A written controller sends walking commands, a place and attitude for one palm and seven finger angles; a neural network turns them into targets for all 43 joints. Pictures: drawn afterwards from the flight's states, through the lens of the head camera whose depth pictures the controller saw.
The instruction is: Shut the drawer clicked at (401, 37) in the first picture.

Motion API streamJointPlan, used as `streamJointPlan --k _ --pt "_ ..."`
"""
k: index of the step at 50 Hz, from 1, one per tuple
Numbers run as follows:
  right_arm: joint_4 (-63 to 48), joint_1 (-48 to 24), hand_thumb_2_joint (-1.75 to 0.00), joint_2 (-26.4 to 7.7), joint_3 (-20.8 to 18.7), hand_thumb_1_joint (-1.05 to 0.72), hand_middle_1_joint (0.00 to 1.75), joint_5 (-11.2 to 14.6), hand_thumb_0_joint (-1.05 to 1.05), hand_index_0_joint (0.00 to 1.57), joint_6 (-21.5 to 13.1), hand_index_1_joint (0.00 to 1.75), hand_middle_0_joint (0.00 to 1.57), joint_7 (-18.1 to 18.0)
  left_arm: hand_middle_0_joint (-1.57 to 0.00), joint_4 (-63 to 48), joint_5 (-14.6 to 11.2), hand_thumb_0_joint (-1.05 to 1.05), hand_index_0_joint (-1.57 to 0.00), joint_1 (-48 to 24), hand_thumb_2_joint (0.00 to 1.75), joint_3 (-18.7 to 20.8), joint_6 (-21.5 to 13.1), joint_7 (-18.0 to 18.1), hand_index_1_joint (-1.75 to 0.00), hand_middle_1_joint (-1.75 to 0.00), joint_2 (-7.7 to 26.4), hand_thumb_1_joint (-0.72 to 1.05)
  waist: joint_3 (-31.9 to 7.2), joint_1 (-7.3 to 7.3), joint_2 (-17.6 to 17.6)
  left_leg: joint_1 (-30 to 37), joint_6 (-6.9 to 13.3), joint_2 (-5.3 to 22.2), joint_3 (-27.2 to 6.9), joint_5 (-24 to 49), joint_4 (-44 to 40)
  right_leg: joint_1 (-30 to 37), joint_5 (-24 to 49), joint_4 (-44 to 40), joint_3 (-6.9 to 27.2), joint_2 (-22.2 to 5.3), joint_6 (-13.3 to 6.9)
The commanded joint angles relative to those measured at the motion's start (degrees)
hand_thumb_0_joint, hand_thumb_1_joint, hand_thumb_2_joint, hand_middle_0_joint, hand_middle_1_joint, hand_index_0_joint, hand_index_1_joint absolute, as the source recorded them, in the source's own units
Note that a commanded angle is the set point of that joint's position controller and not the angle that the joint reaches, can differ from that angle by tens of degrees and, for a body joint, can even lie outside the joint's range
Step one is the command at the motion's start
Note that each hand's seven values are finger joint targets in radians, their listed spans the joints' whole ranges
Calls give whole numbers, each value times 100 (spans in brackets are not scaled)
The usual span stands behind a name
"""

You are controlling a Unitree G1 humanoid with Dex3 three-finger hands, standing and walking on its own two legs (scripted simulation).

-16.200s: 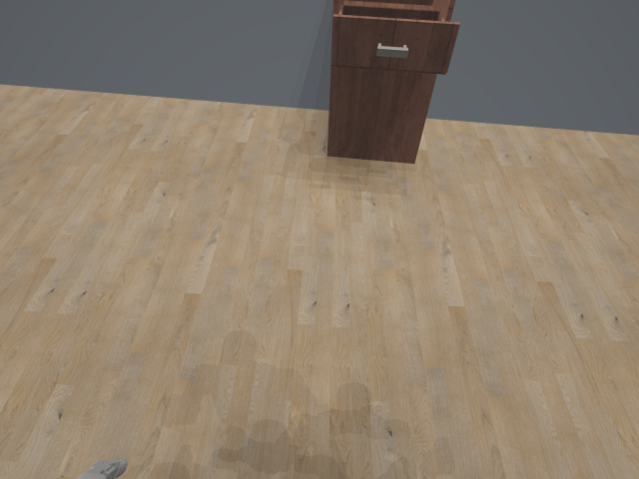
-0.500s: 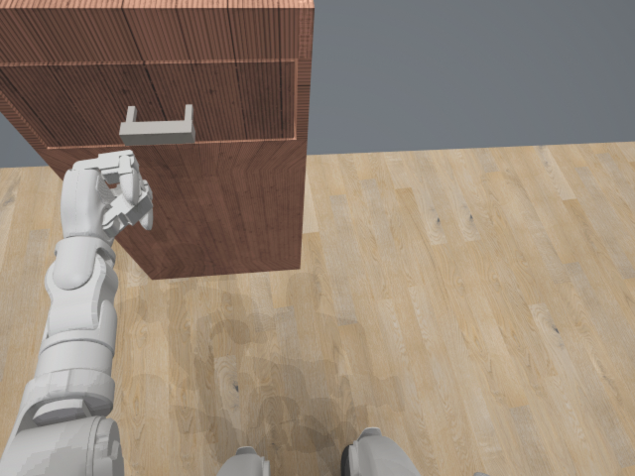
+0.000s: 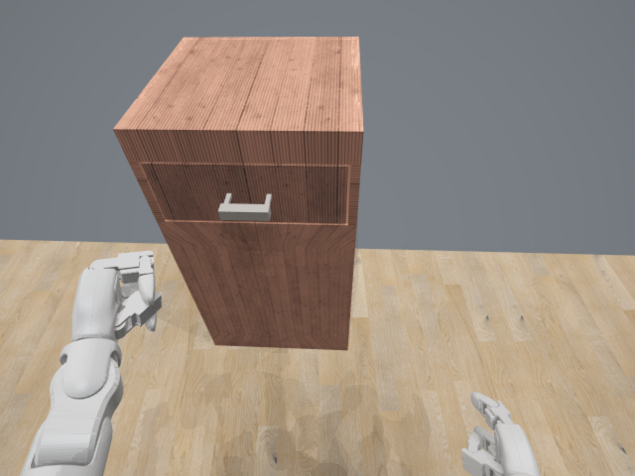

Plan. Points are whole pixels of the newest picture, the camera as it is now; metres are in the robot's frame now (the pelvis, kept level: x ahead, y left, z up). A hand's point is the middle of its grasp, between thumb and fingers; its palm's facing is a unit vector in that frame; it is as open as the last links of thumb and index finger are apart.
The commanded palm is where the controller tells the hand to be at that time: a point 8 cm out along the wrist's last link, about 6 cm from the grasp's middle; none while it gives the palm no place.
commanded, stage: draw the hand back to the body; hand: left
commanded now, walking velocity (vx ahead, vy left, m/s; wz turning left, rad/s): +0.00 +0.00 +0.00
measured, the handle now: (246, 205) +0.63 +0.21 -0.06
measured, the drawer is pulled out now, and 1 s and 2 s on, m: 0.00 0.00 0.00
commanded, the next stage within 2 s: step back with the hand held close in 0.56 s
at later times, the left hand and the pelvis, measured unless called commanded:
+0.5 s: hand (48, 362) +0.17 +0.24 +0.18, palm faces +0.43 -0.80 -0.42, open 3.2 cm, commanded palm +0.13 +0.27 +0.18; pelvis +0.00 +0.00 +0.01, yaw +0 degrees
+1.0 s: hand (55, 366) +0.17 +0.24 +0.16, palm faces +0.30 -0.81 -0.51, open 3.2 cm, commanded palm +0.11 +0.29 +0.18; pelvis -0.03 +0.01 +0.01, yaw -1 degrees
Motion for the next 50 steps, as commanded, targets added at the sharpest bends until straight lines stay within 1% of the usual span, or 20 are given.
streamJointPlan --k 1,3,8,11,13,16,19,21,22,23,26,28,34,35,36,37,38,41,44,50 --pt "-681 -545 -90 -569 -195 -90 30 -83 0 20 -476 30 20 -45 -140 -1772 -17 0 -140 -625 90 459 -292 57 -160 -160 874 90 -544 -3 -122 218 106 -7 73 1692 -907 1195 1308 -648 -55 127 -212" --pt "-667 -566 -90 -557 -200 -90 30 -118 0 20 -563 30 20 -43 -140 -2241 -3 0 -140 -396 90 635 -322 65 -160 -160 978 90 -657 53 -76 375 104 -10 80 1904 -996 1423 1483 -714 -57 122 -215" --pt "-603 -615 -90 -504 -212 -90 30 -185 0 20 -764 30 20 5 -140 -3095 15 0 -140 474 90 873 -354 71 -160 -160 1009 90 -471 131 153 548 67 14 86 2146 -1136 1588 1596 -863 -51 121 -204" --pt "-572 -638 -90 -485 -235 -90 30 -208 0 20 -852 30 20 28 -140 -3335 -9 0 -140 1111 90 1030 -377 56 -160 -160 1007 90 -202 156 -144 503 85 24 97 2000 -1168 1549 1491 -977 -42 144 -179" --pt "-586 -644 -90 -486 -256 -90 30 -218 0 20 -911 30 20 36 -140 -3740 4 0 -140 1257 90 1161 -427 72 -160 -160 1083 90 -248 184 68 524 78 18 98 1921 -1187 1592 1413 -992 -14 132 -181" --pt "-560 -627 -90 -456 -270 -90 30 -217 0 20 -1026 30 20 17 -140 -3925 6 0 -140 1768 90 1324 -472 86 -160 -160 1102 90 -26 214 -56 520 81 33 118 1766 -1178 1474 1262 -1064 -7 146 -174" --pt "-577 -587 -90 -457 -299 -90 30 -224 0 20 -1134 30 20 -2 -140 -4315 16 0 -140 2160 90 1561 -544 120 -160 -160 1227 90 -110 278 -13 536 90 44 121 1838 -1126 1533 1348 -1027 23 141 -179" --pt "-467 -544 -90 -469 -305 -90 30 -229 0 20 -1159 30 20 -12 -140 -3933 31 0 -140 2153 90 1350 -514 98 -160 -160 971 90 316 187 -219 465 98 52 134 1594 -1150 1267 1085 -1135 24 144 -164" --pt "-465 -537 -90 -490 -321 -90 30 -217 0 20 -1158 30 20 -22 -140 -3925 37 0 -140 2043 90 1315 -509 101 -160 -160 952 90 368 172 -235 457 115 57 131 1489 -1158 1210 948 -1153 35 136 -158" --pt "-444 -523 -90 -502 -332 -90 30 -227 0 20 -1166 30 20 -43 -140 -3885 42 0 -140 1972 90 1338 -520 115 -160 -160 971 90 360 172 -296 465 129 55 134 1415 -1162 1199 858 -1173 38 124 -151" --pt "-441 -527 -90 -506 -333 -90 30 -223 0 20 -1213 30 20 -76 -140 -3899 79 0 -140 1833 90 1351 -547 153 -160 -160 1019 90 304 194 -32 523 128 30 109 1248 -1179 1186 605 -1198 62 112 -172" --pt "-453 -539 -90 -494 -324 -90 30 -242 0 20 -1251 30 20 -91 -140 -3981 78 0 -140 1816 90 1403 -574 176 -160 -160 1079 90 178 238 -127 537 135 23 96 1284 -1192 1296 657 -1167 55 107 -171" --pt "-437 -556 -90 -470 -322 -90 30 -263 0 20 -1362 30 20 -73 -140 -4121 103 0 -140 1943 90 1498 -628 194 -160 -160 1140 90 78 293 46 539 94 11 91 1570 -1201 1493 1017 -1122 75 133 -201" --pt "-693 -446 -90 -564 -233 -90 30 -237 0 20 -1211 30 20 -35 -140 -4463 112 0 -140 884 90 2501 -1015 257 -160 -160 2050 90 845 -6 302 -15 164 7 35 945 -1249 945 978 -1456 668 -77 -192" --pt "-488 -497 -90 -531 -342 -90 30 -266 0 20 -1073 30 20 -37 -140 -3657 119 0 -140 1949 90 2042 -1020 198 -160 -160 1338 90 704 -22 -292 -42 187 24 -35 945 -1097 773 883 -1565 639 -185 -211" --pt "-532 -446 -90 -558 -409 -90 30 -261 0 20 -947 30 20 14 -140 -3513 120 0 -140 2496 90 1798 -1009 142 -160 -160 1019 90 431 -42 -468 161 198 44 11 1202 -1001 775 1036 -1579 684 -222 -217" --pt "-555 -477 -90 -606 -432 -90 30 -281 0 20 -864 30 20 49 -140 -3726 132 0 -140 2511 90 1633 -1051 108 -160 -160 938 90 316 -93 -309 182 191 63 34 1345 -1002 780 1223 -1528 655 -237 -209" --pt "-600 -494 -90 -626 -503 -90 30 -284 0 20 -736 30 20 53 -140 -3942 156 0 -140 2801 90 1718 -1155 146 -160 -160 1034 90 -220 -103 -57 132 166 114 31 1797 -1111 1133 1827 -1178 435 -208 -163" --pt "-715 -512 -90 -616 -572 -90 30 -250 0 20 -617 30 20 34 -140 -4117 142 0 -140 3034 90 1927 -1188 215 -160 -160 1237 90 -666 -76 -117 81 144 166 1 2466 -1116 1433 2477 -819 255 -142 -93" --pt "-870 -550 -90 -625 -634 -90 30 -208 0 20 -493 30 20 -23 -140 -4363 111 0 -140 3182 90 2060 -1187 251 -160 -160 1378 90 -842 -46 36 -185 102 244 -109 3077 -1095 1507 2955 -339 154 -71 -17"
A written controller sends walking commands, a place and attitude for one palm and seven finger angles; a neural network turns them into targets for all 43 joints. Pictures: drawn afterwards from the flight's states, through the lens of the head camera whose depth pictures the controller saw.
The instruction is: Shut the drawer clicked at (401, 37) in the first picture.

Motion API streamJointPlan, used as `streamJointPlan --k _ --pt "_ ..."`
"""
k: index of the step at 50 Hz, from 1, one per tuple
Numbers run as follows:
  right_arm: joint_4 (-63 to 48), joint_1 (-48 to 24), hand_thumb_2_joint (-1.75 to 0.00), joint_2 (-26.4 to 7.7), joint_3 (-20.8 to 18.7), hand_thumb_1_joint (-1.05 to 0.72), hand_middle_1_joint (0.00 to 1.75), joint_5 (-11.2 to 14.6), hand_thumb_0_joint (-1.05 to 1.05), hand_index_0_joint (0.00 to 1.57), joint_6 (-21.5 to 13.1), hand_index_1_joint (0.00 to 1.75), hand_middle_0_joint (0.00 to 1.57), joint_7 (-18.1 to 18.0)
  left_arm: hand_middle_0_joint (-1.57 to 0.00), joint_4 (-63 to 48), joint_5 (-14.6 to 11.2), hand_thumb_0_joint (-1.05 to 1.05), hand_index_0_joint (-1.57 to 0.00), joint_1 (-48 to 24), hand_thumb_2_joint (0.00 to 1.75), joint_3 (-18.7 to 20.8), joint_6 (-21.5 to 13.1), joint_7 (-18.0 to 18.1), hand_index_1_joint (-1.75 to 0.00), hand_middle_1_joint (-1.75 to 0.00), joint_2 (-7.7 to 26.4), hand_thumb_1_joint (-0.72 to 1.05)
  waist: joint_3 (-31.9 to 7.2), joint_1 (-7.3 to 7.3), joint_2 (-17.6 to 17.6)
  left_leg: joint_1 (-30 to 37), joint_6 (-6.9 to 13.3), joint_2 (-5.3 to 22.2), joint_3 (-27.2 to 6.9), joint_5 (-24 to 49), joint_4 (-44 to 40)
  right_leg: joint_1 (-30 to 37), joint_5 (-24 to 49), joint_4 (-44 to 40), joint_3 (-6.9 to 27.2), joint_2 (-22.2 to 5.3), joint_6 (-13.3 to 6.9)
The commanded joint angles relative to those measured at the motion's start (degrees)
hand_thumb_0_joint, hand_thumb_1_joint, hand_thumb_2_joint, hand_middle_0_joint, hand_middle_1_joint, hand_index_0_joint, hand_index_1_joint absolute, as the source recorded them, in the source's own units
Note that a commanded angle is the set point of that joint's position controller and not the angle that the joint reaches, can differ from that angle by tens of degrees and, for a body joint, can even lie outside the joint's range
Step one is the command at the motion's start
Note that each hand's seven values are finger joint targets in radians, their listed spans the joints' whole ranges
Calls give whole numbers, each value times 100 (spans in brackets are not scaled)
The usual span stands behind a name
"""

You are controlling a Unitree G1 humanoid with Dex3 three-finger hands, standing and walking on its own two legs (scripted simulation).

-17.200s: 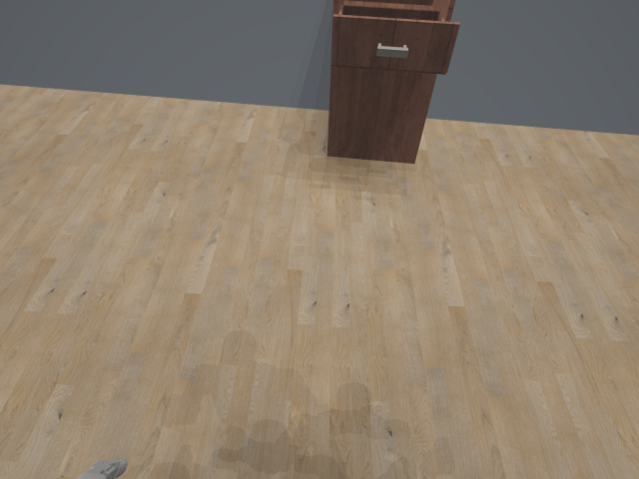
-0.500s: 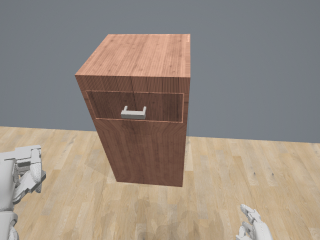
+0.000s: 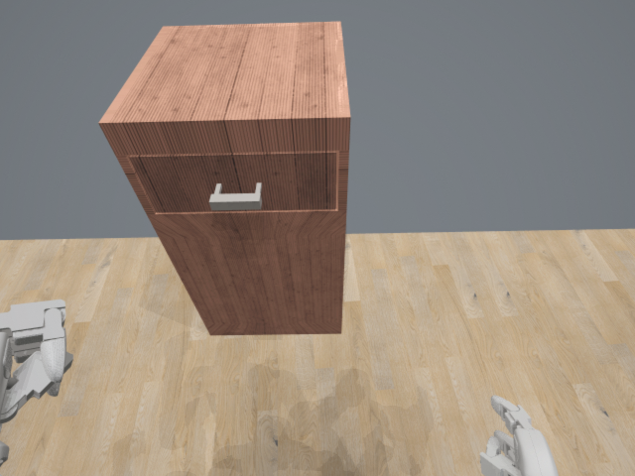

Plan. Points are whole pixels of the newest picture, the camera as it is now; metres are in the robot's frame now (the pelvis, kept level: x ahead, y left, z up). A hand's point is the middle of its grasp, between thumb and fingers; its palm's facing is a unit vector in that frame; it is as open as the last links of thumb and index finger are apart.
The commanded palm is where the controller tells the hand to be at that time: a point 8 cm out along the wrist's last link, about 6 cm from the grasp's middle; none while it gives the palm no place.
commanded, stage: step back with the hand held close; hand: left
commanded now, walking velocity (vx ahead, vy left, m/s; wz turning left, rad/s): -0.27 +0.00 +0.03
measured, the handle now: (237, 194) +0.65 +0.21 -0.07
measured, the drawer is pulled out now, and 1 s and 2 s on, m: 0.00 0.00 0.00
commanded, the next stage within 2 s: stop stepping back and stand still in 1.28 s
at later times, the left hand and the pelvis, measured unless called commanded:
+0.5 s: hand (18, 441) +0.13 +0.24 +0.16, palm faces +0.40 -0.78 -0.49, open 3.2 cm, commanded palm +0.06 +0.28 +0.17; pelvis -0.06 +0.00 -0.01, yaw +2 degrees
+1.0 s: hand out of the picture +0.06 +0.24 +0.17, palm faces +0.44 -0.74 -0.51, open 3.2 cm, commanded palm +0.00 +0.27 +0.17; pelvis -0.12 -0.02 -0.02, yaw +3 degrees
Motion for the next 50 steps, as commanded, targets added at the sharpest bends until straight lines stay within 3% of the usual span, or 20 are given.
streamJointPlan --k 1,6,11,16,20,24,27,29,32,34,36,38,40,41,43,44,47,48,49,50 --pt "-1012 -613 -90 -529 -216 -90 30 11 0 20 -263 30 20 -60 -140 -1259 -62 0 -140 96 90 877 -345 160 -160 -160 950 90 -1085 128 56 -506 10 398 -299 2361 -350 1259 2169 512 -40 24 -118" --pt "-1040 -601 -90 -575 -210 -90 30 20 0 20 -304 30 20 -89 -140 -1235 21 0 -140 -49 90 787 -352 190 -160 -160 871 90 -676 96 175 -1459 212 540 -429 936 -634 1368 1419 796 48 91 -61" --pt "-1036 -517 -90 -558 -208 -90 30 27 0 20 -389 30 20 -90 -140 -1288 89 0 -140 -208 90 822 -431 242 -160 -160 899 90 -439 42 -216 -2135 283 428 -451 -710 -522 1266 712 546 360 -18 -111" --pt "-996 -450 -90 -551 -205 -90 30 -2 0 20 -459 30 20 -90 -140 -1361 117 0 -140 -292 90 863 -563 305 -160 -160 960 90 -346 -2 -347 -1994 270 299 -440 -1290 -272 638 -504 -23 587 -115 -182" --pt "-997 -424 -90 -604 -219 -90 30 -14 0 20 -528 30 20 -100 -140 -1423 135 0 -140 -325 90 852 -664 342 -160 -160 957 90 -350 -27 -55 -2167 305 409 -588 -1577 -464 629 -908 38 434 6 -133" --pt "-1014 -429 -90 -643 -226 -90 30 24 0 20 -641 30 20 -112 -140 -1435 227 0 -140 -200 90 889 -752 370 -160 -160 910 90 -404 19 504 -3164 504 762 -887 -2030 -998 1562 18 1108 215 347 -32" --pt "-1049 -486 -90 -631 -255 -90 30 32 0 20 -717 30 20 -106 -140 -1429 288 0 -140 -188 90 1059 -808 347 -160 -160 1002 90 -396 58 567 -3841 628 858 -964 -2163 -957 2095 805 1705 364 441 -14" --pt "-938 -340 -90 -592 -293 -90 30 4 0 20 -720 30 20 -76 -140 -1454 248 0 -140 -268 90 1071 -827 323 -160 -160 1021 90 -459 25 -114 -3434 461 484 -635 -1835 -228 1598 959 1157 848 139 -150" --pt "-788 -227 -90 -500 -339 -90 30 -40 0 20 -638 30 20 23 -140 -1477 134 0 -140 -288 90 1022 -797 308 -160 -160 1077 90 -652 -41 -1019 -1907 111 -21 -266 -1137 1024 37 -245 -339 1666 -652 -532" --pt "-699 -254 -90 -428 -325 -90 30 -48 0 20 -517 30 20 61 -140 -1504 64 0 -140 -335 90 973 -765 360 -160 -160 1101 90 -755 -79 -1230 -1043 10 -115 -154 -751 1495 -741 -895 -841 1544 -925 -675" --pt "-656 -322 -90 -405 -314 -90 30 -37 0 20 -426 30 20 44 -140 -1366 39 0 -140 -190 90 1011 -768 401 -160 -160 1097 90 -736 -115 -1047 -711 37 -57 -237 -592 1115 -1035 -1014 -720 1133 -721 -548" --pt "-714 -405 -90 -518 -326 -90 30 -22 0 20 -389 30 20 -10 -140 -1466 43 0 -140 -91 90 1023 -824 424 -160 -160 1098 90 -625 -128 -297 -1081 204 269 -676 -1135 276 -927 -1349 -223 713 -246 -313" --pt "-865 -550 -90 -640 -312 -90 30 -2 0 20 -519 30 20 -79 -140 -1643 164 0 -140 -142 90 1109 -910 425 -160 -160 1066 90 -525 -119 1000 -3116 664 1204 -1718 -2519 -1356 769 -732 1657 212 563 -9" --pt "-889 -581 -90 -638 -338 -90 30 6 0 20 -597 30 20 -100 -140 -1676 258 0 -140 -110 90 1221 -928 410 -160 -160 1052 90 -633 -19 1344 -3848 859 1678 -2128 -2875 -1795 1479 -321 2730 114 844 37" --pt "-881 -520 -90 -588 -405 -90 30 -5 0 20 -716 30 20 -65 -140 -1604 270 0 -140 -4 90 1181 -907 335 -160 -160 1034 90 -704 33 799 -3637 930 1772 -1834 -2216 -1375 1382 -777 3012 328 848 -17" --pt "-845 -500 -90 -595 -408 -90 30 -14 0 20 -777 30 20 -55 -140 -1538 247 0 -140 23 90 1200 -919 319 -160 -160 1023 90 -581 59 615 -3584 907 1650 -1639 -2003 -1074 1338 -930 2548 396 784 -41" --pt "-680 -506 -90 -583 -319 -90 30 -99 0 20 -913 30 20 -2 -140 -1508 119 0 -140 82 90 991 -958 219 -160 -160 947 90 -252 -20 299 -2375 427 953 -980 -1052 -245 350 87 687 725 454 -253" --pt "-556 -412 -90 -468 -267 -90 30 -116 0 20 -897 30 20 28 -140 -1612 32 0 -140 -2 90 987 -1012 218 -160 -160 1100 90 -403 -105 -93 -1477 200 597 -631 -54 296 -382 863 217 1306 -3 -437" --pt "-449 -359 -90 -403 -229 -90 30 -152 0 20 -864 30 20 34 -140 -1642 25 0 -140 -235 90 1017 -1073 232 -160 -160 1206 90 -782 -150 -151 -610 0 350 -194 821 618 -729 1745 -56 1487 -340 -486" --pt "-327 -207 -90 -299 -247 -90 30 -105 0 20 -851 30 20 38 -140 -1842 48 0 -140 -433 90 940 -1105 261 -160 -160 1219 90 -1380 -198 -403 -41 -83 193 125 1655 896 -489 3482 -54 1458 -548 -244"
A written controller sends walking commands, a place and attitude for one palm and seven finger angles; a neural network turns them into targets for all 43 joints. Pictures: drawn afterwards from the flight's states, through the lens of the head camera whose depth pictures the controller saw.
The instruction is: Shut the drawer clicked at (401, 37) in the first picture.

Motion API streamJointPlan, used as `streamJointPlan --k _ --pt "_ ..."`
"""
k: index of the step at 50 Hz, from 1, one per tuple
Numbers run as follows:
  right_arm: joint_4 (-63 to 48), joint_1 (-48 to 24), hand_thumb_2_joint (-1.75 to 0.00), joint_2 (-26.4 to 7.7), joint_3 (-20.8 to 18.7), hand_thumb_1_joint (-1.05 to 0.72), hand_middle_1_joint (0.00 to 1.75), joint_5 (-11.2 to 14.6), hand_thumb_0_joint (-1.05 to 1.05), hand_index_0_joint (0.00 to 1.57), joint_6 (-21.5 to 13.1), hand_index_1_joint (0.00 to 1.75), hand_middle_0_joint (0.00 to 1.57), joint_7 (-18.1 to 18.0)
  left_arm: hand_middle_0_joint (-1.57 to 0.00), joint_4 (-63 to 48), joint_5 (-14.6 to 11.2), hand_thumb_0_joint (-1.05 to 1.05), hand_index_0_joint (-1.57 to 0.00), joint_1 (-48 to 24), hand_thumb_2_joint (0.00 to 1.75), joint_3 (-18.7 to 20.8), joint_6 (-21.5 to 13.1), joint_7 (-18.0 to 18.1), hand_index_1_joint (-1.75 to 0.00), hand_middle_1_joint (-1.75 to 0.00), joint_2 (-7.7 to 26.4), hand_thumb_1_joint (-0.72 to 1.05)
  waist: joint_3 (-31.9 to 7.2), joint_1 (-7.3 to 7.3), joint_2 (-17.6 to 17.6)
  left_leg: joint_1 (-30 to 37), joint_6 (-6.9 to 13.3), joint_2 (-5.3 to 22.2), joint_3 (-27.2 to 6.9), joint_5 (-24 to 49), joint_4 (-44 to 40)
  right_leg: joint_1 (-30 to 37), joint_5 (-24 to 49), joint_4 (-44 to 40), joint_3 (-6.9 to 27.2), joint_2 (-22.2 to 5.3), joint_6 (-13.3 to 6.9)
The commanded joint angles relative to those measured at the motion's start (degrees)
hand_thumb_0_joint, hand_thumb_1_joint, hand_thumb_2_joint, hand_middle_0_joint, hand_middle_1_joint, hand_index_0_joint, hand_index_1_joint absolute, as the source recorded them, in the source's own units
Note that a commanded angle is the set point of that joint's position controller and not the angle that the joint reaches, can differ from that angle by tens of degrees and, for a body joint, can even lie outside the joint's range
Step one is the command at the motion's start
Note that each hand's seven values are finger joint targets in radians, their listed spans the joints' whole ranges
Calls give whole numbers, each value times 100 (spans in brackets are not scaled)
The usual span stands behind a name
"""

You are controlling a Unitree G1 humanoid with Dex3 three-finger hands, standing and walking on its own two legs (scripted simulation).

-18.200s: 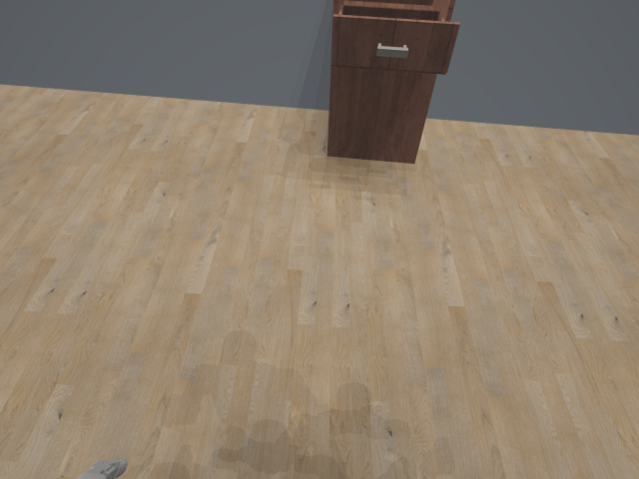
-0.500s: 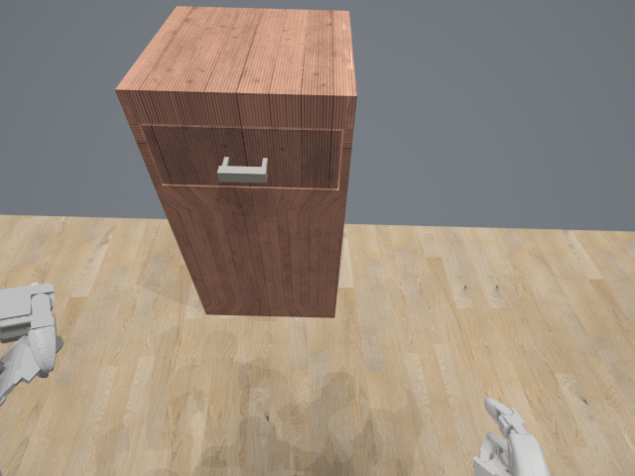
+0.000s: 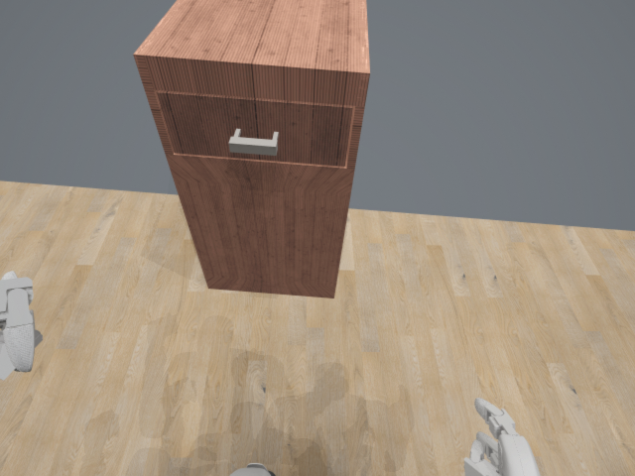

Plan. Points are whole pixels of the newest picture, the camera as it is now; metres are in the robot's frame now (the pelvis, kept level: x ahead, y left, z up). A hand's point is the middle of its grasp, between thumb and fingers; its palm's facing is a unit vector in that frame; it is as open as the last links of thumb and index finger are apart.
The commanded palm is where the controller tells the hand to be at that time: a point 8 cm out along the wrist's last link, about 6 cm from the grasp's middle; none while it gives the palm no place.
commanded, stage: step back with the hand held close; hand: left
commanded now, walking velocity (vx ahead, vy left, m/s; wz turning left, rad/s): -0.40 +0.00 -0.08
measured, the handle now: (255, 140) +0.78 +0.18 -0.05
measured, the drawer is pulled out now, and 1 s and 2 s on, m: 0.00 0.00 0.00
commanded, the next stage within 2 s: stop stepping back and stand still in 0.28 s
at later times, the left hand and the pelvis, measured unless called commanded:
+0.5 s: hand out of the picture +0.10 +0.24 +0.19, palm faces +0.33 -0.85 -0.41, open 3.2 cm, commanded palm +0.05 +0.29 +0.19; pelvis -0.10 +0.02 +0.01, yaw -5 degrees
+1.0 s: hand out of the picture +0.07 +0.27 +0.18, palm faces +0.35 -0.85 -0.39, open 3.2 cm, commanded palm +0.01 +0.31 +0.19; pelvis -0.14 +0.04 +0.01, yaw -6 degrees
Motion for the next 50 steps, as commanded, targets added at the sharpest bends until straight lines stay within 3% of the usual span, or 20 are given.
streamJointPlan --k 1,4,7,10,14,16,17,18,19,21,23,26,28,30,35,37,40,42,45,50 --pt "-556 -359 -90 -701 -340 -90 30 22 0 20 -270 30 20 -25 -140 -1135 -108 0 -140 -344 90 373 -311 51 -160 -160 1037 90 -1416 -179 -588 2148 -12 -216 392 892 110 -4 5398 -1031 745 -1276 324" --pt "-778 -648 -90 -641 -311 -90 30 95 0 20 -110 30 20 -74 -140 -1022 -177 0 -140 -126 90 465 -209 10 -160 -160 1135 90 -886 -98 -556 2223 35 -207 240 298 -74 -489 3349 -1401 600 -1217 22" --pt "-903 -769 -90 -802 -295 -90 30 101 0 20 -47 30 20 -91 -140 -997 -234 0 -140 46 90 463 -217 -88 -160 -160 1107 90 -874 -21 660 2405 199 461 -262 1192 -1137 -407 1769 -727 -143 -324 229" --pt "-1024 -797 -90 -919 -331 -90 30 -1 0 20 -214 30 20 -91 -140 -1049 -239 0 -140 16 90 524 -239 -152 -160 -160 926 90 -728 60 1554 321 843 1515 -1394 -1613 -2826 1016 -29 1297 -286 188 287" --pt "-883 -742 -90 -819 -329 -90 30 3 0 20 -323 30 20 31 -140 -1120 -312 0 -140 213 90 372 -56 -77 -160 -160 767 90 -635 128 1105 386 562 1388 -720 -2015 -2668 848 -785 945 -569 -12 60" --pt "-849 -753 -90 -751 -302 -90 30 3 0 20 -302 30 20 70 -140 -1168 -388 0 -140 193 90 237 4 -53 -160 -160 735 90 -646 114 945 1079 232 1100 -356 -1533 -2054 456 -665 -646 -498 -289 -11" --pt "-793 -672 -90 -719 -301 -90 30 23 0 20 -235 30 20 89 -140 -1212 -377 0 -140 1 90 214 5 -43 -160 -160 831 90 -575 21 425 1524 -4 712 -43 -1320 -1256 -160 -565 -1548 134 -704 -179" --pt "-733 -517 -90 -638 -287 -90 30 19 0 20 -137 30 20 95 -140 -1297 -320 0 -140 -271 90 284 -39 0 -160 -160 1056 90 -491 -73 -600 2090 -215 159 174 -1020 244 -1368 -664 -2500 1646 -1695 -547" --pt "-651 -491 -90 -571 -211 -90 30 -87 0 20 -104 30 20 104 -140 -1382 -207 0 -140 -678 90 425 -109 105 -160 -160 1310 90 -349 -37 -867 2015 -273 -91 187 -1012 1278 -1728 661 -2770 2029 -2493 -855" --pt "-667 -497 -90 -594 -225 -90 30 9 0 20 -127 30 20 38 -140 -1046 -140 0 -140 -766 90 207 118 95 -160 -160 1078 90 -259 -8 -1241 1183 -146 -185 -66 -1294 1940 -960 1701 -1984 1218 -2085 -789" --pt "-744 -539 -90 -596 -71 -90 30 41 0 20 -103 30 20 -58 -140 -798 -144 0 -140 -544 90 125 260 94 -160 -160 848 90 -182 -70 -575 1444 -49 -81 56 -869 391 -437 2264 -1285 531 -1615 -492" --pt "-810 -561 -90 -906 -68 -90 30 116 0 20 -282 30 20 -183 -140 -812 -151 0 -140 -346 90 141 270 88 -160 -160 825 90 -424 94 874 2130 239 634 -635 613 -1504 -100 1069 -564 -83 -609 132" --pt "-830 -501 -90 -821 -66 -90 30 136 0 20 -389 30 20 -183 -140 -611 -212 0 -140 53 90 260 262 73 -160 -160 868 90 -620 44 712 2059 279 848 -1026 -207 -1877 192 701 -484 -292 -410 203" --pt "-853 -585 -90 -808 -8 -90 30 35 0 20 -423 30 20 -168 -140 -1132 -202 0 -140 -73 90 289 270 45 -160 -160 886 90 -313 40 1118 1396 313 1085 -1609 -1890 -2722 375 62 64 -366 -375 222" --pt "-884 -564 -90 -894 -58 -90 30 16 0 20 -417 30 20 -92 -140 -1154 -98 0 -140 264 90 236 349 119 -160 -160 801 90 -142 -16 694 709 181 524 -629 -2494 -2194 1134 102 -958 -541 -445 40" --pt "-831 -506 -90 -845 -116 -90 30 -4 0 20 -341 30 20 -82 -140 -912 -150 0 -140 287 90 294 377 136 -160 -160 836 90 -232 -29 98 1073 90 132 -199 -1996 -1159 563 -850 -1536 122 -810 -213" --pt "-642 -316 -90 -774 -158 -90 30 -9 0 20 -210 30 20 -78 -140 -913 -189 0 -140 19 90 350 424 216 -160 -160 909 90 4 -27 -887 721 6 -140 125 -1222 1128 -113 -1925 -2373 1855 -2036 -952" --pt "-585 -255 -90 -722 -113 -90 30 50 0 20 -225 30 20 -59 -140 -718 -158 0 -140 -339 90 163 389 240 -160 -160 748 90 113 -111 -620 696 49 -8 16 -1286 905 5 -1104 -1993 1423 -2071 -905" --pt "-544 -371 -90 -769 -94 -90 30 63 0 20 -314 30 20 -173 -140 -576 -107 0 -140 -554 90 -37 350 227 -160 -160 619 90 334 -116 -52 1840 224 43 12 -1206 -648 -651 -1029 -1401 488 -1368 -379" --pt "-622 -476 -90 -800 -24 -90 30 62 0 20 -436 30 20 -197 -140 -978 -29 0 -140 -631 90 141 229 166 -160 -160 721 90 396 -42 1134 1087 571 969 -1526 -2622 -2233 -14 -26 105 -455 -494 119"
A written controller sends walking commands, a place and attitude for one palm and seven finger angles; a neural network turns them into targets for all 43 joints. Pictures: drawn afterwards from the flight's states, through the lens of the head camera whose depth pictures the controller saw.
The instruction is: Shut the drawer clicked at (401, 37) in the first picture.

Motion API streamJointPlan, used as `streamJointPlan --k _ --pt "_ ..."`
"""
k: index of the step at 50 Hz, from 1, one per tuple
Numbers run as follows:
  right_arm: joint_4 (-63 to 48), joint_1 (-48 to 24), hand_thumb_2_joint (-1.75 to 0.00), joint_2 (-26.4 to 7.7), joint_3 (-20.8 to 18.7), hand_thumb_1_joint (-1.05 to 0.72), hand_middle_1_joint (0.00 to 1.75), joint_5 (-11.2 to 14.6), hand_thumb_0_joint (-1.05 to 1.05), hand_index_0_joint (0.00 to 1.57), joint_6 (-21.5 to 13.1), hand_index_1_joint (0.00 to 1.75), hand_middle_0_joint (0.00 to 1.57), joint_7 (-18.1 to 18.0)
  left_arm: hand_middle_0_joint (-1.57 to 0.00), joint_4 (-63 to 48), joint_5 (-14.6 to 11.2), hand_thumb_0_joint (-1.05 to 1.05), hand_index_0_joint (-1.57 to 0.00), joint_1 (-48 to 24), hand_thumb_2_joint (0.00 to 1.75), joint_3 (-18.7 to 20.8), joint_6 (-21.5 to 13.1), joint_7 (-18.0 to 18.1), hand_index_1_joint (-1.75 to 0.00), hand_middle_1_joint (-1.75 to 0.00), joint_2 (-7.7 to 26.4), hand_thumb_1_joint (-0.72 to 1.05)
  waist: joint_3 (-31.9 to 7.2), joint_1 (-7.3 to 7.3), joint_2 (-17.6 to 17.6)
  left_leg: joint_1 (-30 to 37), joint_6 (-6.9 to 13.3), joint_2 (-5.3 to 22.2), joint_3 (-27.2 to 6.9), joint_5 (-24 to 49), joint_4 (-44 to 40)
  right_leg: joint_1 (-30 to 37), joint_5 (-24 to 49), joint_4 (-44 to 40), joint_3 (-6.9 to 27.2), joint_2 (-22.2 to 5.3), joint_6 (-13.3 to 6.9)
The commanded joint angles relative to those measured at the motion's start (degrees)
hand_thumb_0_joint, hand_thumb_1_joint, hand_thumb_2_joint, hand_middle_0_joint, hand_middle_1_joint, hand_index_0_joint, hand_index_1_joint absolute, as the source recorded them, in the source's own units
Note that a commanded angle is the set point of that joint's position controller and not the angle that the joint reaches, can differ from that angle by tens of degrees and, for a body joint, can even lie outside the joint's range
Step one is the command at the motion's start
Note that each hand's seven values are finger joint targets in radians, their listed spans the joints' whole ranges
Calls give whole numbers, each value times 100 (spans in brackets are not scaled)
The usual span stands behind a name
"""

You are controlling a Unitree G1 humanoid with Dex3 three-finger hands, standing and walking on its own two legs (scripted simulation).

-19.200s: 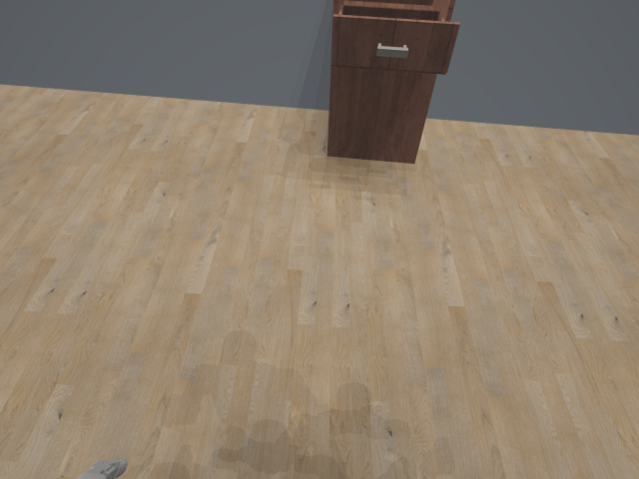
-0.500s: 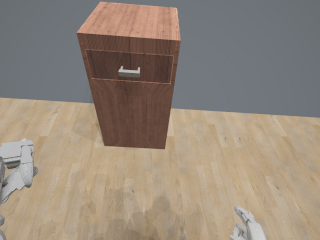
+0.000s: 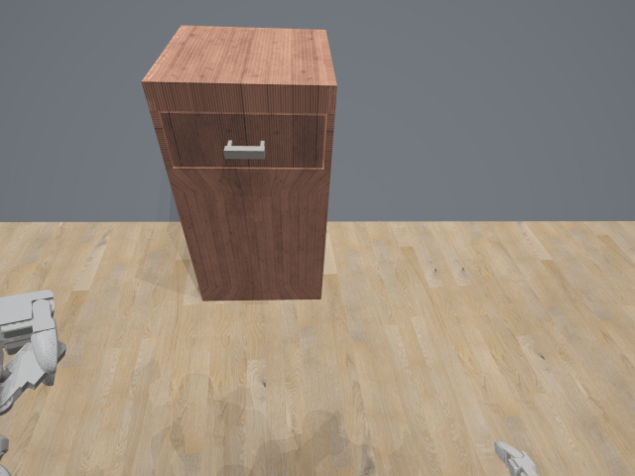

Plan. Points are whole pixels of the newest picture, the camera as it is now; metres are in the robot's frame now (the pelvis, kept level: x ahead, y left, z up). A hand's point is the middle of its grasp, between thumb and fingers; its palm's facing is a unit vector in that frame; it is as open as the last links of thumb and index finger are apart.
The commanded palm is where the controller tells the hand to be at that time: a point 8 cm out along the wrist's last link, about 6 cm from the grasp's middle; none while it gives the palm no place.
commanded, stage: stop stepping back and stand still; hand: left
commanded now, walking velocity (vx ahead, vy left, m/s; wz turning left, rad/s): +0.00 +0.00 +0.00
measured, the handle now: (245, 148) +0.90 +0.23 -0.06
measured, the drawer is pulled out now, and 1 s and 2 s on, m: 0.00 0.00 0.00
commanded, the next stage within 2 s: let the arm hang, fingers relaxed in 0.34 s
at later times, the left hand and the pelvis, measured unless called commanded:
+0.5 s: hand (97, 348) +0.22 +0.25 +0.11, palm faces +0.25 -0.84 -0.49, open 3.2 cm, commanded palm none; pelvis +0.01 +0.01 +0.01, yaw +1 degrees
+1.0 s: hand out of the picture -0.04 +0.22 -0.16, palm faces +0.00 -0.96 -0.28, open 5.1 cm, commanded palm none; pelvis +0.00 +0.00 +0.01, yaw +1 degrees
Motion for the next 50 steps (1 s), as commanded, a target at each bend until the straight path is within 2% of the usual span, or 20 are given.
streamJointPlan --k 1,3,6,8,11,15,21,22,23,24,26,28,29,32,34,35,37,39,43,50 --pt "-1050 -873 -90 -479 -69 -90 30 -31 0 20 -465 30 20 -32 -140 -1386 81 0 -140 -453 90 684 -395 46 -160 -160 1053 90 537 22 1031 -463 509 1280 -1770 -1901 -2154 -186 -163 167 -38 -74 52" --pt "-1052 -838 -90 -492 -83 -90 30 -24 0 20 -486 30 20 16 -140 -1252 68 0 -140 -287 90 656 -384 35 -160 -160 968 90 398 55 677 -431 368 1040 -1260 -1219 -1776 183 146 -426 -2 -131 27" --pt "-1083 -807 -90 -466 -125 -90 30 -11 0 20 -483 30 20 102 -140 -1201 -43 0 -140 110 90 686 -399 -6 -160 -160 967 90 19 28 47 -29 94 421 -480 -51 -795 206 829 -1071 684 -445 -148" --pt "-1043 -782 -90 -420 -136 -90 30 -8 0 20 -434 30 20 147 -140 -1159 -93 0 -140 206 90 696 -385 -24 -160 -160 975 90 -142 -12 -188 324 3 289 -285 428 -405 27 1166 -1287 957 -675 -254" --pt "-1071 -846 -90 -403 -117 -90 30 3 0 20 -368 30 20 138 -140 -1253 -122 0 -140 152 90 677 -359 -21 -160 -160 978 90 -266 -16 175 631 -20 368 -318 986 -600 65 1715 -1073 684 -536 -172" --pt "-1158 -939 -90 -422 -115 -90 30 19 0 20 -308 30 20 76 -140 -1343 -127 0 -140 23 90 683 -330 -29 -160 -160 1026 90 -300 25 389 765 29 510 -460 1443 -913 183 1759 -915 377 -308 -25" --pt "-1235 -950 -90 -427 -127 -90 30 31 0 20 -285 30 20 63 -140 -1402 -127 0 -140 181 90 657 -311 -29 -160 -160 999 90 -328 49 364 782 12 491 -429 1431 -974 295 1792 -1004 357 -297 -5" --pt "187 -1323 -90 -1554 -500 -90 30 107 0 20 -450 30 20 592 -140 3471 341 0 -140 -610 90 -1504 609 -833 -160 -160 411 90 63 -161 362 355 78 604 -513 2415 -24 -393 2584 -262 115 -737 -78" --pt "150 -834 -90 -1196 -495 -90 30 138 0 20 -35 30 20 615 -136 3599 264 0 -136 -621 90 -1344 1090 -910 -156 -156 283 90 -455 -91 280 636 -5 591 -467 2336 -130 -312 2098 -395 355 -679 -96" --pt "154 -734 -90 -1038 -404 -90 30 82 0 20 104 30 20 612 -132 3789 274 0 -132 -750 90 -1414 1164 -914 -151 -151 120 90 -509 -27 116 445 96 666 -644 1852 -187 -357 1400 -328 227 -599 -103" --pt "141 -741 -90 -1052 -312 -90 30 -12 0 20 268 30 20 595 -124 4361 302 0 -124 -1111 90 -1473 1185 -907 -143 -143 224 90 -422 40 -645 272 240 693 -866 1764 -306 -196 1249 -357 217 -515 -146" --pt "274 -839 -90 -1140 -297 -90 30 -77 0 20 364 30 20 584 -116 5111 303 0 -116 -1527 90 -1513 1196 -893 -134 -134 395 90 -280 37 -958 246 215 557 -841 1519 -343 -110 1276 -530 389 -597 -249" --pt "375 -897 -90 -1177 -294 -90 30 -101 0 20 422 30 20 576 -112 5507 295 0 -112 -1711 90 -1544 1211 -881 -130 -130 456 90 -160 33 -883 295 194 519 -804 1408 -423 -146 1243 -629 464 -634 -281" --pt "721 -995 -90 -1079 -207 -90 30 -132 0 20 564 30 20 565 -100 6601 247 0 -100 -2012 90 -1690 1281 -845 -117 -117 493 90 154 47 185 298 135 499 -814 1041 -866 -63 785 -836 530 -581 -260" --pt "991 -970 -90 -997 -147 -90 30 -118 0 20 598 30 20 539 -92 7231 220 0 -92 -2007 90 -1767 1282 -848 -108 -108 460 90 182 72 582 345 113 507 -817 696 -1071 68 558 -1045 571 -562 -251" --pt "1086 -902 -90 -962 -135 -90 30 -96 0 20 624 30 20 530 -88 7469 211 0 -88 -1983 90 -1799 1278 -843 -104 -104 472 90 183 75 447 380 101 517 -851 524 -1134 115 410 -1167 543 -552 -247" --pt "1374 -770 -90 -850 -114 -90 30 -84 0 20 638 30 20 495 -80 7941 187 0 -80 -1948 90 -1847 1262 -849 -95 -95 338 90 214 41 532 527 66 479 -784 270 -1205 66 303 -1372 594 -587 -273" --pt "1599 -642 -90 -782 -136 -90 30 -106 0 20 659 30 20 454 -72 8294 191 0 -72 -1854 90 -1794 1255 -844 -86 -86 216 90 216 45 905 563 74 504 -801 1 -1299 97 199 -1495 574 -567 -316" --pt "1938 -332 -90 -785 -171 -90 30 -74 0 20 688 30 20 434 -56 8763 163 0 -56 -1821 90 -1848 1245 -850 -69 -69 258 90 271 23 401 654 76 543 -820 -127 -1372 82 115 -1645 520 -582 -330" --pt "2297 -131 -90 -762 -180 -90 30 -40 0 20 667 30 20 399 -28 9178 145 0 -28 -1778 90 -1895 1221 -802 -39 -39 245 90 347 33 66 884 98 593 -732 558 -1326 102 518 -1647 445 -623 -314"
